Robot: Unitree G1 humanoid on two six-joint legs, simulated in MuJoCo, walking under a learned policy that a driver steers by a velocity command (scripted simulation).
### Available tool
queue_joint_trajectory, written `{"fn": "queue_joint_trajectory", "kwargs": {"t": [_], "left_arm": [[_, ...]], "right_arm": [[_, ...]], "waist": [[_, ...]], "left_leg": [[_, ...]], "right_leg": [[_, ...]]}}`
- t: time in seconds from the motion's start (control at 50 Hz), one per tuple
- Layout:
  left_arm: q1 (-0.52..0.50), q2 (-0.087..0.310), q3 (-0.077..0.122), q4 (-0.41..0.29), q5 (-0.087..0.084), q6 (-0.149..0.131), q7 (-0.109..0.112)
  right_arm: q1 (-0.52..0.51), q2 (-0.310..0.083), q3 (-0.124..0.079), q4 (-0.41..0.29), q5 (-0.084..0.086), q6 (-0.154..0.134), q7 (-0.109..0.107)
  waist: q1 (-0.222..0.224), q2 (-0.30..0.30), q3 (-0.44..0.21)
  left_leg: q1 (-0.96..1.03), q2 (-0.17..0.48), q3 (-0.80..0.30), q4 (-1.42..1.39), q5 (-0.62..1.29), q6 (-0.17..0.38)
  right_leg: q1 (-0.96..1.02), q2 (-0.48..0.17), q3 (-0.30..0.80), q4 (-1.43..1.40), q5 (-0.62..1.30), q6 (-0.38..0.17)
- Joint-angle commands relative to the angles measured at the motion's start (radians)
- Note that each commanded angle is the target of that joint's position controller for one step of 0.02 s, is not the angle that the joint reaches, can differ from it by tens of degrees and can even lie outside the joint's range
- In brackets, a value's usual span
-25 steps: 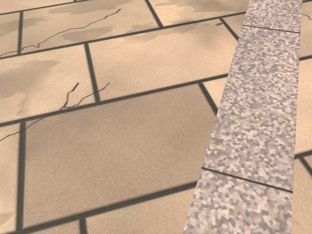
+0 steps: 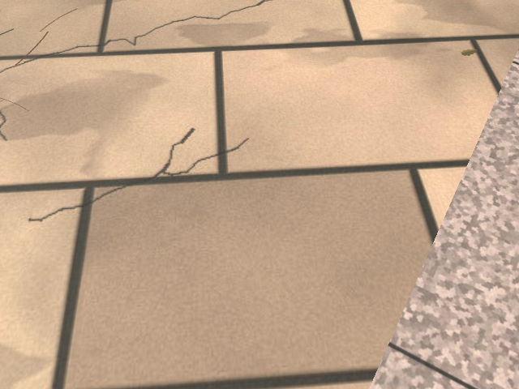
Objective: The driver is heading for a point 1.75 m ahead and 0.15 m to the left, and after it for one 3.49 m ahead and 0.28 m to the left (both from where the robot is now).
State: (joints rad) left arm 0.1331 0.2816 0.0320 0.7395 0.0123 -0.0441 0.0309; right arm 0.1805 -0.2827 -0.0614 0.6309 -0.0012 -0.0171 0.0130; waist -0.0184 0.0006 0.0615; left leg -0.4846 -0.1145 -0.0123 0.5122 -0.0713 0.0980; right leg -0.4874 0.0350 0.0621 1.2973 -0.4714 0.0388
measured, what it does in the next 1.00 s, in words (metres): steps on the spot, turning left: right foot, then left foot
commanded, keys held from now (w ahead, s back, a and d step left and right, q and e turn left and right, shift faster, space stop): q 0.36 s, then no key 0.64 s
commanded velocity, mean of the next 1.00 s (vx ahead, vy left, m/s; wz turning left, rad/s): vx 0.02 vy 0.00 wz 0.33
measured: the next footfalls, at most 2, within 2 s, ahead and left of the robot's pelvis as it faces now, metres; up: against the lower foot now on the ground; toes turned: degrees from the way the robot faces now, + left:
right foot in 0.36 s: +0.14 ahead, -0.16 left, +0.00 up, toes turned +19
left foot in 0.74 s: +0.03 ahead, +0.07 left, +0.00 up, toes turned +16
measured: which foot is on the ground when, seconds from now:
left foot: down 0.00-0.38, up 0.40-0.72, down 0.74-1.00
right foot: up 0.00-0.34, down 0.36-1.00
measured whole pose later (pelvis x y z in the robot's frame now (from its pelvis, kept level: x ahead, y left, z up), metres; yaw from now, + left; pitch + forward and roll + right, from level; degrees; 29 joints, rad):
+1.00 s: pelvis +0.04 -0.04 +0.01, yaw +19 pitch -1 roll -1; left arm 0.23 0.23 0.03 0.82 0.02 -0.01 0.02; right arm 0.22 -0.20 -0.02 0.69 -0.02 0.01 -0.01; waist 0.03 0.00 0.01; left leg -0.21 -0.02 -0.04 0.55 -0.31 0.01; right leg -0.25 -0.02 0.02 0.51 -0.25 0.04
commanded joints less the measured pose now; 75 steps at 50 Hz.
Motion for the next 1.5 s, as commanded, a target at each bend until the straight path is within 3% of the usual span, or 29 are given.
{"fn": "queue_joint_trajectory", "kwargs": {"t": [0.02,0.08,0.16,0.2,0.28,0.34,0.36,0.38,0.4,0.42,0.44,0.46,0.48,0.54,0.58,0.62,0.66,0.7,0.72,0.74,0.76,0.78,0.8,0.82,0.88,1.1,1.5], "left_arm": [[0.067,0.101,0.030,-0.068,0.006,0.017,0.015],[0.059,0.062,0.020,-0.066,0.007,0.028,0.028],[0.010,0.059,0.024,-0.077,-0.003,0.044,0.033],[-0.015,0.064,0.028,-0.086,-0.006,0.039,0.031],[-0.024,0.069,0.035,-0.088,-0.017,0.014,0.018],[0.057,0.082,0.051,-0.059,-0.026,0.000,0.000],[0.086,0.124,0.067,-0.052,-0.017,0.002,-0.001],[0.063,0.201,0.081,-0.069,0.011,0.011,0.002],[0.064,0.201,0.085,-0.071,0.051,0.011,-0.004],[0.012,0.148,0.072,-0.097,0.040,0.007,0.001],[-0.033,0.104,0.060,-0.108,0.020,0.009,0.006],[-0.049,0.083,0.050,-0.115,0.003,0.013,0.008],[-0.047,0.074,0.042,-0.114,-0.008,0.017,0.009],[0.001,0.065,0.033,-0.105,-0.001,0.030,0.012],[0.018,0.063,0.030,-0.098,-0.001,0.034,0.013],[0.024,0.091,0.037,-0.093,-0.005,0.039,0.010],[0.064,0.126,0.046,-0.080,-0.008,0.046,0.004],[0.062,0.115,0.040,-0.069,-0.024,0.048,0.001],[0.095,0.101,0.034,-0.052,-0.031,0.042,0.000],[0.120,0.085,0.027,-0.044,-0.020,0.027,-0.005],[0.131,0.052,0.015,-0.058,0.011,0.006,-0.019],[0.113,0.016,0.006,-0.052,0.015,-0.003,-0.021],[0.060,0.050,0.013,-0.046,0.019,-0.002,-0.020],[0.032,0.049,0.016,-0.042,0.015,0.002,-0.018],[0.059,0.044,0.020,-0.019,0.010,0.018,-0.009],[0.103,0.040,0.026,0.088,0.000,0.020,0.003],[0.123,0.031,0.025,0.266,-0.010,0.039,0.022]], "right_arm": [[0.004,-0.120,-0.031,-0.094,-0.009,-0.001,-0.014],[0.032,-0.149,-0.043,-0.092,-0.007,0.011,-0.027],[0.013,-0.153,-0.046,-0.109,0.003,0.036,-0.046],[0.014,-0.153,-0.048,-0.112,0.003,0.044,-0.051],[0.033,-0.147,-0.052,-0.114,0.002,0.057,-0.050],[0.015,-0.147,-0.054,-0.121,0.021,0.070,-0.049],[0.037,-0.123,-0.048,-0.119,0.023,0.071,-0.050],[0.067,-0.079,-0.037,-0.125,0.019,0.070,-0.047],[0.022,-0.142,-0.058,-0.155,0.013,0.050,-0.044],[0.046,-0.197,-0.075,-0.126,-0.001,0.043,-0.040],[0.077,-0.191,-0.077,-0.087,0.005,0.050,-0.038],[0.098,-0.155,-0.068,-0.059,0.003,0.062,-0.044],[0.104,-0.124,-0.057,-0.053,0.003,0.070,-0.045],[0.034,-0.076,-0.034,-0.075,0.018,0.066,-0.048],[-0.003,-0.049,-0.020,-0.082,0.013,0.061,-0.047],[-0.024,-0.021,-0.005,-0.086,0.007,0.057,-0.039],[-0.020,-0.049,-0.013,-0.074,0.016,0.055,-0.034],[0.032,-0.047,-0.016,-0.040,0.015,0.051,-0.030],[0.041,-0.051,-0.014,-0.031,0.006,0.048,-0.030],[0.054,-0.083,-0.016,-0.039,-0.004,0.046,-0.037],[0.064,-0.156,-0.030,-0.042,-0.017,0.049,-0.045],[0.030,-0.098,-0.017,-0.022,-0.020,0.047,-0.033],[-0.004,-0.039,-0.004,-0.040,-0.021,0.040,-0.022],[-0.003,-0.025,0.001,-0.030,-0.027,0.035,-0.020],[0.015,-0.045,0.001,-0.017,-0.017,0.017,-0.023],[0.052,-0.022,0.012,0.035,-0.013,0.002,-0.028],[0.133,-0.017,0.012,0.212,-0.004,0.001,-0.043]], "waist": [[0.046,0.037,-0.190],[0.038,0.056,-0.211],[0.021,0.111,-0.205],[0.007,0.148,-0.185],[-0.016,0.176,-0.182],[0.032,0.173,-0.181],[0.029,0.120,-0.198],[-0.008,-0.122,-0.176],[0.014,-0.303,-0.133],[-0.004,-0.201,-0.134],[-0.020,-0.136,-0.123],[-0.023,-0.105,-0.118],[-0.015,-0.101,-0.098],[0.016,-0.132,-0.099],[0.032,-0.160,-0.114],[0.046,-0.201,-0.123],[0.067,-0.215,-0.115],[0.033,-0.188,-0.106],[0.026,-0.161,-0.100],[0.029,-0.112,-0.138],[0.067,0.059,-0.191],[0.070,0.177,-0.196],[0.041,0.127,-0.144],[0.031,0.103,-0.117],[0.037,0.086,-0.046],[0.040,0.021,-0.046],[0.036,0.006,-0.027]], "left_leg": [[0.209,0.270,-0.402,-0.207,0.107,0.170],[0.187,0.242,-0.368,-0.186,0.187,0.156],[0.162,0.213,-0.409,-0.201,-0.122,0.112],[0.155,0.208,-0.443,-0.212,-0.230,0.101],[0.216,0.214,-0.514,-0.187,-0.199,0.094],[0.204,0.174,-0.529,-0.133,-0.164,0.056],[0.120,0.127,-0.486,-0.064,-0.282,0.014],[-0.052,0.006,-0.304,0.165,-0.468,-0.047],[-0.161,-0.061,-0.171,0.417,-0.576,-0.103],[-0.148,-0.004,-0.194,0.587,-0.507,-0.133],[-0.129,-0.003,-0.183,0.651,-0.442,-0.147],[-0.128,-0.006,-0.170,0.719,-0.396,-0.162],[-0.142,-0.010,-0.166,0.779,-0.372,-0.175],[-0.123,0.014,-0.118,0.687,-0.330,-0.198],[-0.075,0.062,-0.095,0.494,-0.329,-0.208],[0.052,0.103,-0.031,0.301,-0.371,-0.206],[0.119,0.092,0.009,0.173,-0.365,-0.198],[0.228,0.086,0.024,-0.072,-0.186,-0.163],[0.300,0.095,-0.001,-0.184,-0.075,-0.134],[0.419,0.160,-0.078,-0.177,0.034,-0.102],[0.507,0.267,-0.167,-0.071,0.274,-0.052],[0.369,0.274,-0.173,-0.082,0.110,0.009],[0.307,0.238,-0.164,-0.108,-0.033,0.000],[0.276,0.214,-0.148,-0.114,-0.102,-0.024],[0.207,0.194,-0.137,-0.119,-0.153,-0.048],[0.198,0.169,-0.117,-0.115,-0.145,-0.051],[0.239,0.133,-0.065,-0.119,-0.051,-0.066]], "right_leg": [[-0.089,-0.040,0.047,-0.094,0.052,0.008],[-0.062,-0.015,0.027,-0.243,0.075,0.032],[-0.048,-0.007,0.047,-0.361,0.158,0.043],[-0.028,-0.005,0.052,-0.426,0.159,0.040],[0.039,0.011,0.053,-0.586,0.128,0.021],[0.211,0.011,0.025,-0.866,0.240,-0.019],[0.338,-0.089,0.080,-0.920,0.288,-0.055],[0.416,-0.308,0.293,-0.962,0.391,-0.166],[0.317,-0.436,0.485,-1.011,0.542,-0.309],[0.289,-0.424,0.434,-0.990,0.551,-0.315],[0.269,-0.346,0.318,-0.968,0.537,-0.263],[0.276,-0.287,0.250,-0.955,0.515,-0.227],[0.272,-0.274,0.222,-0.953,0.555,-0.232],[0.318,-0.225,0.138,-0.958,0.562,-0.242],[0.372,-0.218,0.129,-0.944,0.542,-0.240],[0.350,-0.218,0.121,-0.942,0.536,-0.243],[0.342,-0.237,0.154,-0.930,0.547,-0.260],[0.320,-0.233,0.156,-0.895,0.577,-0.242],[0.290,-0.222,0.153,-0.885,0.582,-0.209],[0.226,-0.208,0.142,-0.870,0.514,-0.152],[0.153,-0.135,0.057,-0.802,0.383,-0.095],[0.221,-0.082,-0.018,-0.828,0.236,-0.037],[0.246,-0.076,-0.023,-0.822,0.250,-0.009],[0.248,-0.071,-0.028,-0.822,0.275,-0.007],[0.251,-0.073,-0.022,-0.831,0.293,-0.015],[0.293,-0.080,-0.021,-0.837,0.323,-0.004],[0.310,-0.076,-0.031,-0.866,0.359,-0.010]]}}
